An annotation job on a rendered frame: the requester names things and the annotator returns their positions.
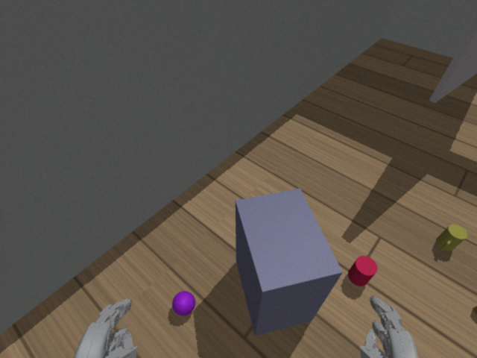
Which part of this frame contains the left robot hand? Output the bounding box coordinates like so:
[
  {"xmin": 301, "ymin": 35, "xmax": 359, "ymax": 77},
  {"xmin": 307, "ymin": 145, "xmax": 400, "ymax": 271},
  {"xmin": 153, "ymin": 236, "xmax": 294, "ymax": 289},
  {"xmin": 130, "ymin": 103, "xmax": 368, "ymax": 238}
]
[{"xmin": 74, "ymin": 299, "xmax": 137, "ymax": 358}]

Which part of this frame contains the right robot hand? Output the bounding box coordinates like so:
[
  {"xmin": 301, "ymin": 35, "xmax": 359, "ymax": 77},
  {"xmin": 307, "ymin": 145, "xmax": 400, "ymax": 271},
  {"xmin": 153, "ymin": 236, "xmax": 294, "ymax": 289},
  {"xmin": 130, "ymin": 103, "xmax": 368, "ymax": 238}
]
[{"xmin": 360, "ymin": 296, "xmax": 419, "ymax": 358}]

